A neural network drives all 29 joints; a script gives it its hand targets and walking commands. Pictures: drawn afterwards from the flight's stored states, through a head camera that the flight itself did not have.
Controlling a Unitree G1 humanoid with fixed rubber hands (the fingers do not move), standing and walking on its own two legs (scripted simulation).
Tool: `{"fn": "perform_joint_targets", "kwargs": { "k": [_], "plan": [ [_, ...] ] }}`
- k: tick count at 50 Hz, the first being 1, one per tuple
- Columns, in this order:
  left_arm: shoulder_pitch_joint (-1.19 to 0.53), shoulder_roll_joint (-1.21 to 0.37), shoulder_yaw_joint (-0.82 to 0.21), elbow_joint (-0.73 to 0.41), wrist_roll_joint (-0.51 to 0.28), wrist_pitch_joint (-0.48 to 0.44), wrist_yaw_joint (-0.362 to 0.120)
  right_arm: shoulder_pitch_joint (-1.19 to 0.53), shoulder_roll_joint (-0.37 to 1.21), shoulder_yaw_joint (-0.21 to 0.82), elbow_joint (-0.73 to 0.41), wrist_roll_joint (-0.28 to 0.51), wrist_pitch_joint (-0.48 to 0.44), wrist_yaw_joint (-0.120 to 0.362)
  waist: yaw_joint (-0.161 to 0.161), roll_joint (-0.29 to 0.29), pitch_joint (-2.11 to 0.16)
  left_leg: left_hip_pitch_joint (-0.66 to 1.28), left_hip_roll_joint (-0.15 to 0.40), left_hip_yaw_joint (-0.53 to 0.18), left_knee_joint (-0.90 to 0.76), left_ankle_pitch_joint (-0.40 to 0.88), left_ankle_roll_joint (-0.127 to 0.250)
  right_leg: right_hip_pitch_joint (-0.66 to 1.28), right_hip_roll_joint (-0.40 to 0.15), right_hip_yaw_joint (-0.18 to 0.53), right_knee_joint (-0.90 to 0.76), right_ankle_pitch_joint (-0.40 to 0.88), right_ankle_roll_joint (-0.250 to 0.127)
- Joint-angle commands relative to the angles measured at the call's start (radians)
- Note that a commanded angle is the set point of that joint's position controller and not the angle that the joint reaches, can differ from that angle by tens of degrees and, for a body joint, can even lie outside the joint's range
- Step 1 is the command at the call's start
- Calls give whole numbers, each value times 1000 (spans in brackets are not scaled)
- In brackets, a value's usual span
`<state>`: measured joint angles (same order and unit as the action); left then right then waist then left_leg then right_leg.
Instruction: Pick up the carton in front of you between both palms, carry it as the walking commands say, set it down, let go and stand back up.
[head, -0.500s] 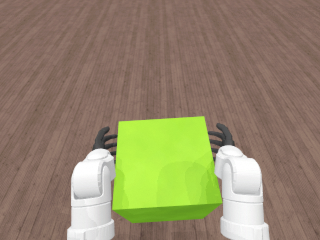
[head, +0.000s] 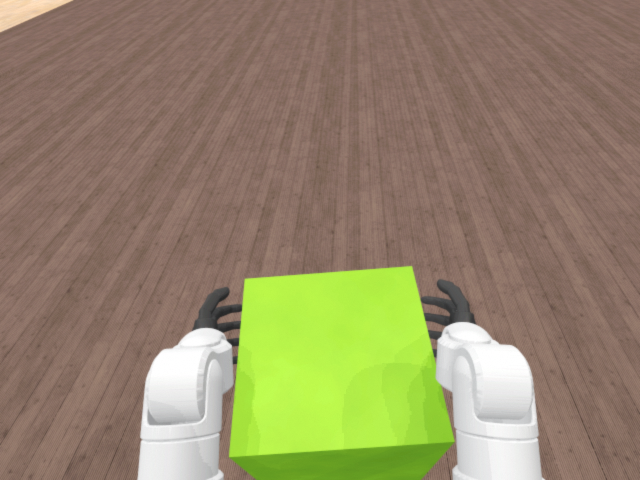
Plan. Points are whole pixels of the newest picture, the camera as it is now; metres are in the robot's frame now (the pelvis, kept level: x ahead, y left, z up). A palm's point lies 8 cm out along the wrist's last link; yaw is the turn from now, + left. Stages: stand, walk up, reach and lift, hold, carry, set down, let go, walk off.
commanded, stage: carry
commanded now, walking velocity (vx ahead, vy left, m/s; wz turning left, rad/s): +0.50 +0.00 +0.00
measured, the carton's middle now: (337, 386) +0.27 +0.00 -0.02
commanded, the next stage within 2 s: none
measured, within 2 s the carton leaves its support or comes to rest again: neither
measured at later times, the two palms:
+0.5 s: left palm (249, 195) +0.60 +0.16 +0.06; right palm (410, 196) +0.58 -0.13 +0.07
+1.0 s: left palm (286, 101) +0.90 +0.12 +0.10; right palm (411, 95) +0.92 -0.17 +0.11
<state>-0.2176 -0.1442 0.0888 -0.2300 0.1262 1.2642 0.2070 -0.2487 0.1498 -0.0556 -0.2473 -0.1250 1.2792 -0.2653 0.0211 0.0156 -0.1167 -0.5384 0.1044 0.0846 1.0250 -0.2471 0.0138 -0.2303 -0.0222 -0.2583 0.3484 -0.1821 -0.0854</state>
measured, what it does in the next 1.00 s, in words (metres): walks ahead: left foot, then right foot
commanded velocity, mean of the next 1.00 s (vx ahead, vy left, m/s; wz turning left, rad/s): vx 0.50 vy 0.00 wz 0.00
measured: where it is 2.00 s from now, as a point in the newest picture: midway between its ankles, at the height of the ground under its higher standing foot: (342, 269)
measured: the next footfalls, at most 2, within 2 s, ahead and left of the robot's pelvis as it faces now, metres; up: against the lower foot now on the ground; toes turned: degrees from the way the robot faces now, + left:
left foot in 0.32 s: +0.40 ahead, +0.13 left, +0.00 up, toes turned +9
right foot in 0.72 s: +0.63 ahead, -0.13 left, +0.00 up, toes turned -14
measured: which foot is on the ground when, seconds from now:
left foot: up 0.00-0.30, down 0.32-0.76, up 0.78-1.00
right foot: down 0.00-0.32, up 0.34-0.70, down 0.72-1.00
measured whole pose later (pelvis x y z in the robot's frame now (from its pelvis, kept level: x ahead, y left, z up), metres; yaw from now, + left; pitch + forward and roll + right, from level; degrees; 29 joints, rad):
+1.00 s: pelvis +0.65 -0.03 +0.00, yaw +0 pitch +5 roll +1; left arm -0.15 -0.13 0.05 -0.40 0.09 1.28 0.20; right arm -0.20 0.14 -0.04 -0.38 -0.12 1.24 -0.22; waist 0.03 0.00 -0.11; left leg -0.55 0.09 0.12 0.78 -0.24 0.01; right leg -0.14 -0.06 -0.24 0.28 -0.23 -0.02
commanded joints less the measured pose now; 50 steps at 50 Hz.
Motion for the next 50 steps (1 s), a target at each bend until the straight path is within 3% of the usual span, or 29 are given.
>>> {"fn": "perform_joint_targets", "kwargs": {
  "k": [1,3,5,7,10,11,12,13,15,16,17,18,20,22,23,24,26,29,31,35,36,37,38,39,40,41,43,45,50],
  "plan": [
    [-518,-1079,-632,-180,-472,-43,-310,-423,1121,584,-106,425,-55,332,2,-95,-190,-191,49,-35,-129,117,-7,290,-302,316,-239,-19,-38],
    [-472,-1056,-576,-143,-460,-26,-306,-445,1098,590,-116,430,-59,315,5,-56,-178,-212,33,19,-197,152,-16,349,-262,222,-233,120,-28],
    [-456,-1026,-588,-186,-439,-25,-304,-390,1107,606,-130,399,-50,307,-4,-153,-169,-149,31,34,-302,194,-20,341,-233,161,-219,257,-39],
    [-449,-1036,-600,-152,-450,-8,-308,-376,1064,572,-119,397,-38,307,6,-88,-140,-159,4,74,-383,219,-25,388,-222,154,-213,284,-33],
    [-363,-973,-595,-119,-402,-4,-309,-384,1024,623,-132,403,-23,319,4,-166,-82,-127,-39,125,-499,222,5,423,-190,88,-141,496,-15],
    [-342,-974,-577,-88,-386,-5,-300,-379,1011,617,-106,415,-9,325,12,-180,-74,-59,-35,130,-519,198,6,403,-233,112,-148,494,-19],
    [-353,-978,-606,-136,-405,-4,-297,-339,1009,594,-92,422,-11,333,9,-111,-103,-8,-43,118,-558,204,18,400,-244,111,-87,572,-16],
    [-400,-972,-619,-184,-410,-2,-301,-300,1028,600,-68,398,-7,335,-4,-171,-141,65,-69,152,-594,257,27,434,-209,44,-19,636,18],
    [-370,-987,-610,-105,-400,-4,-304,-356,1042,612,-69,423,-20,341,-30,-166,-226,425,-97,182,-613,128,59,222,-154,2,268,566,58],
    [-394,-1004,-631,-150,-420,-6,-309,-345,1042,599,-83,430,-35,348,-56,-13,-321,684,92,-118,-630,9,126,-15,-120,13,515,320,88],
    [-370,-1006,-638,-119,-397,-11,-312,-340,1043,602,-67,420,-35,349,-37,236,-363,863,322,-574,-727,105,230,-300,10,91,781,-152,116],
    [-403,-1012,-647,-144,-397,-17,-316,-337,1061,607,-52,408,-53,353,-48,248,-347,901,327,-601,-738,289,278,-436,39,197,934,-296,113],
    [-472,-1071,-685,-210,-442,-51,-326,-364,1152,610,-110,426,-86,357,-47,134,-356,813,281,-355,-701,399,189,-470,-72,252,958,-243,88],
    [-450,-1098,-670,-215,-444,-72,-326,-363,1168,616,-97,423,-99,361,-37,43,-322,603,243,-212,-780,171,116,-365,-112,265,755,-175,82],
    [-403,-1118,-656,-139,-432,-74,-329,-400,1169,641,-143,440,-110,358,-31,18,-270,502,238,-198,-828,110,121,-327,-134,260,691,-150,84],
    [-398,-1121,-679,-217,-433,-91,-320,-342,1184,634,-151,443,-108,365,-30,45,-275,510,204,-140,-839,49,117,-297,-78,208,599,-130,84],
    [-341,-1134,-689,-151,-419,-95,-314,-342,1145,631,-158,432,-122,371,-32,142,-245,543,201,-109,-868,42,153,-335,-94,191,454,-111,94],
    [-309,-1098,-690,-218,-408,-100,-304,-297,1112,658,-189,435,-128,363,-35,109,-175,526,165,-2,-866,162,126,-299,-81,106,259,40,112],
    [-352,-1055,-705,-251,-447,-93,-308,-237,1071,651,-150,416,-119,354,-36,170,-197,498,160,9,-844,88,93,-218,-69,90,171,105,110],
    [-344,-951,-670,-248,-435,-41,-311,-286,968,636,-190,402,-72,339,-19,68,-184,412,83,127,-575,34,32,51,-44,-8,72,19,104],
    [-336,-948,-679,-239,-433,-30,-306,-268,947,636,-198,387,-59,328,-8,-30,-196,266,64,150,-416,55,5,197,-67,67,73,-31,85],
    [-319,-891,-612,-198,-429,-19,-300,-286,913,632,-175,391,-41,324,5,-271,-224,118,-22,132,-139,-89,-40,315,-264,378,-50,-111,60],
    [-301,-867,-624,-200,-418,-19,-295,-292,917,632,-209,412,-28,323,13,-386,-232,-151,-118,100,46,-264,-50,480,-433,691,-112,4,-77],
    [-279,-889,-615,-169,-381,-18,-284,-336,907,659,-220,423,-16,329,6,-318,-211,-201,-60,-4,140,-294,-20,451,-423,693,-102,190,-119],
    [-332,-923,-628,-236,-418,-15,-281,-343,943,651,-198,434,-23,335,2,-171,-208,-188,7,-80,172,-275,9,377,-395,560,-63,198,-90],
    [-342,-960,-635,-218,-408,-13,-277,-346,972,655,-175,447,-26,341,3,-134,-223,-175,28,-81,142,-174,11,339,-361,492,-84,161,-50],
    [-379,-967,-624,-205,-418,-26,-284,-340,1011,649,-153,443,-25,347,-8,-75,-205,-136,41,-57,-4,-113,11,295,-379,458,-166,8,-61],
    [-461,-987,-687,-315,-466,-35,-299,-368,1065,650,-194,456,-51,337,-1,-124,-212,-60,9,0,-164,-60,-5,256,-305,278,-189,-27,-40],
    [-359,-977,-653,-248,-464,-17,-307,-278,1018,617,-174,404,-48,316,2,-166,-155,-75,-26,72,-405,102,-8,340,-254,166,-181,255,-21]
  ]
}}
